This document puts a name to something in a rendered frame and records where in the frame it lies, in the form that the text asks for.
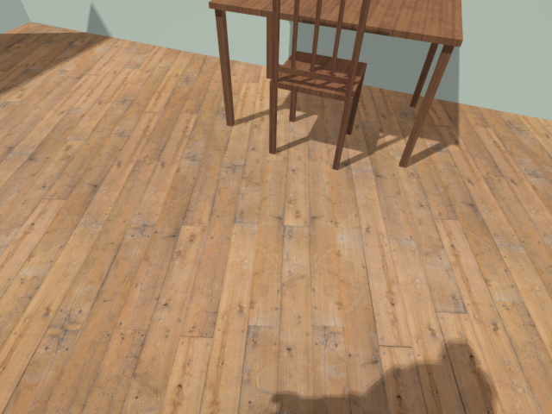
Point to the chair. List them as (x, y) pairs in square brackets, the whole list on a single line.
[(318, 75)]

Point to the table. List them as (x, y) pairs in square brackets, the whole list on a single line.
[(435, 21)]

